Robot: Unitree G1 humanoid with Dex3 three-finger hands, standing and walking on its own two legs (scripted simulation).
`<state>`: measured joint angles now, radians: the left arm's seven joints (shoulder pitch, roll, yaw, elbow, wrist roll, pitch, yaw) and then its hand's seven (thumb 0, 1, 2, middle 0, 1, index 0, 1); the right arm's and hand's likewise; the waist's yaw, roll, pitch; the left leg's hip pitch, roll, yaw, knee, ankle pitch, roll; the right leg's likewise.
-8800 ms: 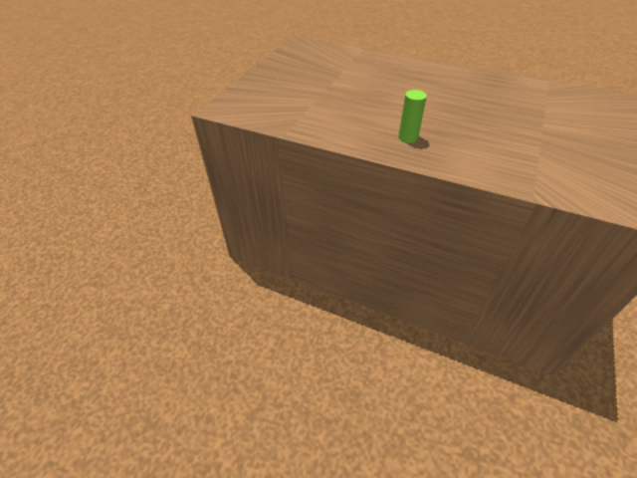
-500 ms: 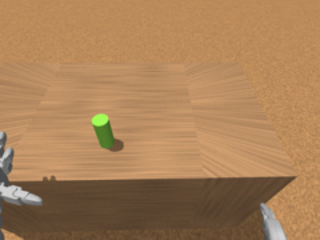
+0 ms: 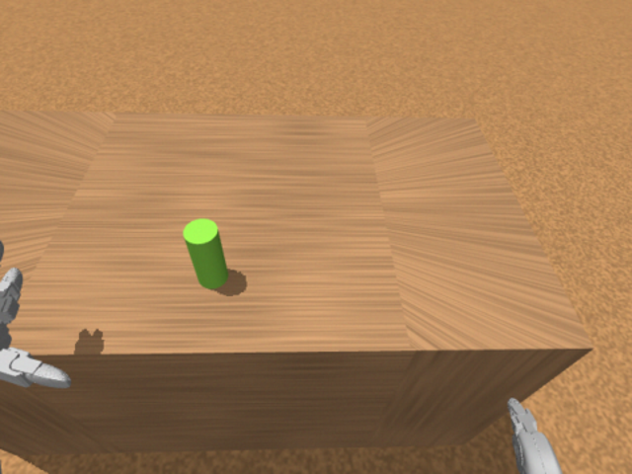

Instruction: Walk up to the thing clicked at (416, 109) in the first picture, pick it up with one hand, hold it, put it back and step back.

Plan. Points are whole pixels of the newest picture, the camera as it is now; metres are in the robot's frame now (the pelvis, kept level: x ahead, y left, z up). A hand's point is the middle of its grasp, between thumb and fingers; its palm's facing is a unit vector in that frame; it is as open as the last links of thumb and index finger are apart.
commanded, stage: go down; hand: left
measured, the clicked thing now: (207, 255) +0.48 +0.18 -0.05
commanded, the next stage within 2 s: approach in 1.94 s
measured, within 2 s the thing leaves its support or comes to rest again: neither
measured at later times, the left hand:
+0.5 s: hand (29, 284) +0.35 +0.35 +0.07, palm faces +0.14 -0.99 +0.01, open 17.5 cm
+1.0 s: hand (28, 267) +0.37 +0.37 +0.07, palm faces +0.14 -0.99 +0.00, open 17.7 cm
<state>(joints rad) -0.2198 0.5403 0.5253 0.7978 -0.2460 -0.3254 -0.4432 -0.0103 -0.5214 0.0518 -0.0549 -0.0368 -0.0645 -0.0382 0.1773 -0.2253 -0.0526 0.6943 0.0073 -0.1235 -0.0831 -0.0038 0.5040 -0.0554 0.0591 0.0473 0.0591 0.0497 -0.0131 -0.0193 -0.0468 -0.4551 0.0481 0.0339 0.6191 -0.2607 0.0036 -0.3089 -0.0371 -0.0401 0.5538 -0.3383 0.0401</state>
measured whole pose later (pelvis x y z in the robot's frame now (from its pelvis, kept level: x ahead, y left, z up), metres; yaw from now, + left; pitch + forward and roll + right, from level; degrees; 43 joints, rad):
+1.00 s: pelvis +0.00 +0.01 -0.03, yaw -1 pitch +14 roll -3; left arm -0.49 0.76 0.64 1.02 -0.25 -0.25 -0.61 -0.01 -0.61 0.07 -0.06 -0.05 -0.06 -0.06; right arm 0.26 -0.24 0.03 0.51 -0.01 -0.20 -0.10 0.00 0.51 -0.06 0.06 0.05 0.06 0.05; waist -0.08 -0.02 -0.13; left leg -0.75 0.07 0.01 0.87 -0.37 0.01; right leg -0.59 -0.02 -0.04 0.78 -0.44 0.04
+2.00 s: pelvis +0.00 +0.01 -0.04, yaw -1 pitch +16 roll -4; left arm -0.57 0.81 0.65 1.02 -0.22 -0.19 -0.61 -0.01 -0.61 0.04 -0.07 -0.06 -0.07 -0.06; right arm 0.31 -0.25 0.04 0.41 -0.01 -0.20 -0.09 -0.01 0.52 -0.05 0.06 0.05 0.06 0.05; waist -0.10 -0.01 -0.14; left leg -0.84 0.08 0.00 0.96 -0.40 0.01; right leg -0.67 -0.01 -0.05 0.87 -0.47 0.04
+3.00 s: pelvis -0.02 +0.00 -0.08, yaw -3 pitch +21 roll -4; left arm -0.64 0.44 0.41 0.98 -0.13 -0.40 -0.18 -0.01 -0.52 0.01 -0.06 -0.03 -0.07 -0.02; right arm 0.40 -0.24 -0.03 0.03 -0.05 -0.06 0.02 -0.01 0.53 -0.05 0.06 0.05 0.06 0.05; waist -0.16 -0.01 -0.13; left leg -1.07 0.09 0.00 1.15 -0.44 0.00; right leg -0.92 0.00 -0.03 1.10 -0.54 0.04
